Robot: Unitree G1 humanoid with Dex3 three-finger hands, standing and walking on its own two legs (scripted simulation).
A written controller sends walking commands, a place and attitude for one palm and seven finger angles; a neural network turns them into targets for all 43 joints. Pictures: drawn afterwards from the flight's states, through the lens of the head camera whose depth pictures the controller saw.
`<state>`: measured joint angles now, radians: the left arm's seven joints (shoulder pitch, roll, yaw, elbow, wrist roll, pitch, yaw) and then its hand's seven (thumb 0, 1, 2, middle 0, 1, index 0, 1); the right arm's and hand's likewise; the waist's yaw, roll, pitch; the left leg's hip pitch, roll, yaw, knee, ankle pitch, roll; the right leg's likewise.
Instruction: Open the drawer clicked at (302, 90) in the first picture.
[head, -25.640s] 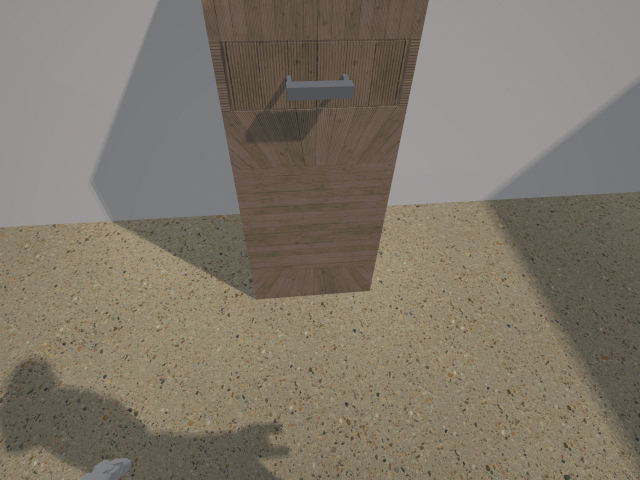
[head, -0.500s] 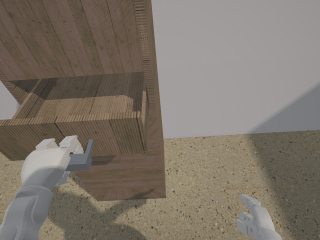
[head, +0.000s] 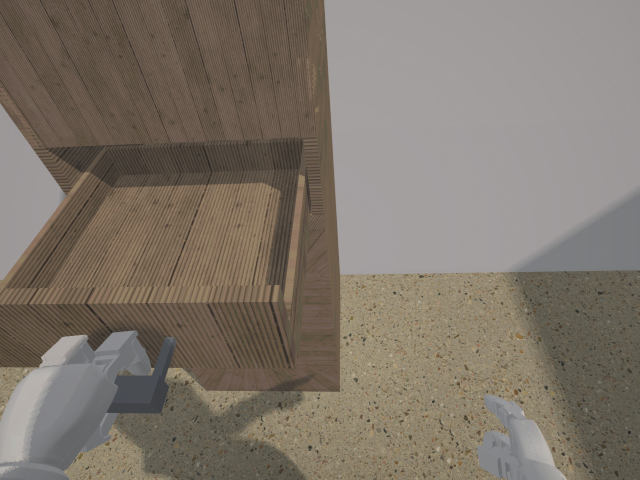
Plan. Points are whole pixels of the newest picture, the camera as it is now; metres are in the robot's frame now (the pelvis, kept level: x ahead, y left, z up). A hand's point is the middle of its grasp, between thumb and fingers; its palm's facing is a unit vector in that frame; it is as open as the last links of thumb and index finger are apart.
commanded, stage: pull the drawer open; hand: left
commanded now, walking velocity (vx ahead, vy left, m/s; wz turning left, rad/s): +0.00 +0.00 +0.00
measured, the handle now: (104, 370) +0.20 +0.26 +0.10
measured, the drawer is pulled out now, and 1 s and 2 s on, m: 0.28 0.30 0.30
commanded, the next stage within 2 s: open the thumb to release the handle in 0.52 s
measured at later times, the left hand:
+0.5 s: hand (88, 440) +0.14 +0.25 +0.08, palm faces +0.02 -0.08 -1.00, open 6.0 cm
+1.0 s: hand (78, 435) +0.14 +0.26 +0.08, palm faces +0.04 -0.08 -1.00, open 9.7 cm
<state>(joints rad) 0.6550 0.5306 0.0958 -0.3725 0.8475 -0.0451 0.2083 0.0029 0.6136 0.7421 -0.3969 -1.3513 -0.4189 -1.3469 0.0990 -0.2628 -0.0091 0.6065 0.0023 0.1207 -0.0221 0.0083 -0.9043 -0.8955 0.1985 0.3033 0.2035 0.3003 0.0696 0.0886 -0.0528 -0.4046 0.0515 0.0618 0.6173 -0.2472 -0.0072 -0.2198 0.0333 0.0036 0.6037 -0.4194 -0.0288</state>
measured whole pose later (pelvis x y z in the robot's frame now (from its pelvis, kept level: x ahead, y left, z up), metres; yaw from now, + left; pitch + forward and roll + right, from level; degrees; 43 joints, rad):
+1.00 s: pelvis -0.02 +0.00 +0.00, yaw +2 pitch +0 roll -1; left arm 0.53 0.51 0.06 -0.30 0.88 -0.05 0.19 0.00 0.11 0.56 -0.42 -1.30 -0.37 -1.27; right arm 0.09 -0.23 0.00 0.65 0.00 0.07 -0.06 0.01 -0.90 -0.90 0.20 0.30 0.20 0.30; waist 0.11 0.11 -0.03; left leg -0.39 0.04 0.02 0.60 -0.21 0.00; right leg -0.18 0.03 -0.04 0.59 -0.40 -0.03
